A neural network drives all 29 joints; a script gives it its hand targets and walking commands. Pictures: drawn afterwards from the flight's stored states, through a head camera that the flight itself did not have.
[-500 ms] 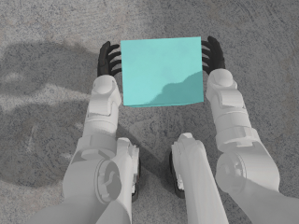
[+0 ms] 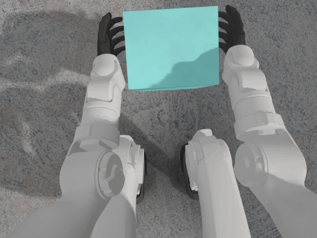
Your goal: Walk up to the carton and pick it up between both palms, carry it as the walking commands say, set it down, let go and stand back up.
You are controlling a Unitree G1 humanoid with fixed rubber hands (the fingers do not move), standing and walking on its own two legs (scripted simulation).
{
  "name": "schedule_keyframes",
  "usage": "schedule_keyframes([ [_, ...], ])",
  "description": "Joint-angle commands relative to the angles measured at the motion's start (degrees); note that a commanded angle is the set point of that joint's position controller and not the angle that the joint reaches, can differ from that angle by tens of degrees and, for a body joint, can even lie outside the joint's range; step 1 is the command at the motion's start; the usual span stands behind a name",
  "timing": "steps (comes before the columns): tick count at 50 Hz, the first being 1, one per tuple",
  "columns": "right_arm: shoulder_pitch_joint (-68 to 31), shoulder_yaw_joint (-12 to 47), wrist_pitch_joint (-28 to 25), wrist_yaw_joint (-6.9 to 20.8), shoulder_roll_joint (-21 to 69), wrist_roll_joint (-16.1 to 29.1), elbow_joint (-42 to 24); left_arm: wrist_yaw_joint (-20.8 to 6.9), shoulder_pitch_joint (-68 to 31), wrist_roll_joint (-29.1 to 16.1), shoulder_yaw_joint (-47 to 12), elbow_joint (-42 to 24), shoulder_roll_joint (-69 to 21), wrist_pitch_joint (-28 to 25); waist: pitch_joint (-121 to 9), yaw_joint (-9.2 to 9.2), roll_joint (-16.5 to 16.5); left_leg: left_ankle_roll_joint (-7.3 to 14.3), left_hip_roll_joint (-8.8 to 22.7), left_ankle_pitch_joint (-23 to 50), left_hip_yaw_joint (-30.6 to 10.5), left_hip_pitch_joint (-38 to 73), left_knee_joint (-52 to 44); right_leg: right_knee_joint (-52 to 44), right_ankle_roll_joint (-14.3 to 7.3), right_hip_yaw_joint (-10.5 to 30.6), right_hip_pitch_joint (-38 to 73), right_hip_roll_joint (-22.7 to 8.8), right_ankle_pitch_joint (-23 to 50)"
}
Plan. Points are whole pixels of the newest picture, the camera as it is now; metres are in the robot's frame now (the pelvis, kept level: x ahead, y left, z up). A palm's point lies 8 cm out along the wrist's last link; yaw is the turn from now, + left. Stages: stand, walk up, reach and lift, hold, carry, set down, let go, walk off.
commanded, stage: set down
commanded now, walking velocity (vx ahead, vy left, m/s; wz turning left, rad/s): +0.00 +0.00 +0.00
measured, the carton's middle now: (168, 60) +0.51 -0.04 -0.21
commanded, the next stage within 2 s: none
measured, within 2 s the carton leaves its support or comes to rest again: rests again in 1.34 s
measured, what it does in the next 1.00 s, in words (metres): stands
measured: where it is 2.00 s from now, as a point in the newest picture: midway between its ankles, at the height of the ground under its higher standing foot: (164, 182)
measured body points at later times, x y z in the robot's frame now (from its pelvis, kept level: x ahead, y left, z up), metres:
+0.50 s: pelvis +0.00 +0.00 -0.04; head +0.33 -0.04 +0.26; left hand +0.53 +0.09 -0.18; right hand +0.52 -0.18 -0.19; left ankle +0.11 +0.11 -0.38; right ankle +0.11 -0.11 -0.38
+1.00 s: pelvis +0.00 +0.00 -0.05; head +0.34 -0.03 +0.25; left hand +0.54 +0.10 -0.19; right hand +0.52 -0.18 -0.20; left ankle +0.11 +0.11 -0.38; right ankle +0.11 -0.11 -0.38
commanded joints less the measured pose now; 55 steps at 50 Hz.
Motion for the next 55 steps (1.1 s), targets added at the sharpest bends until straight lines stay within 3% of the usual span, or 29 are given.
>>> schedule_keyframes([
  [1,-32.6,24.5,-1.4,13.0,52.1,5.8,-1.6,-11.9,-35.4,-5.1,-26.8,0.4,-50.6,-1.0,-62.0,-1.11,-1.1,-0.2,-6.1,13.9,1.8,29.5,-7.0,-8.9,1.7,-0.9,34.8,5.1,16.6],
  [9,-35.5,25.3,-1.9,13.7,50.4,7.6,-0.4,-12.5,-38.5,-6.8,-27.4,1.1,-49.1,-1.5,-60.1,-1.23,-1.0,-0.1,-5.8,14.7,1.9,28.0,-3.3,-5.3,1.4,-0.8,33.0,4.6,17.1],
  [17,-38.0,29.4,-2.6,13.6,52.1,10.4,-4.3,-12.9,-37.1,-10.5,-30.0,1.8,-53.3,-1.6,-64.2,-2.41,-2.5,0.1,-6.1,18.6,2.0,28.5,-0.3,-2.9,1.2,-1.2,35.9,4.4,21.7],
  [33,-38.8,25.4,-3.0,13.4,50.0,8.5,0.7,-14.4,-38.8,-7.4,-24.5,5.5,-48.5,-2.1,-55.4,-0.45,-3.3,0.7,-5.2,11.7,2.4,21.0,0.2,-3.3,1.1,0.0,32.2,4.1,16.2],
  [55,-37.2,22.1,-4.4,15.0,44.3,6.9,2.7,-15.0,-34.3,-6.8,-22.4,11.3,-50.2,-2.4,-48.6,-3.00,0.2,0.3,-5.4,13.7,1.0,19.8,1.4,-1.1,0.0,-0.3,25.3,3.4,16.5],
])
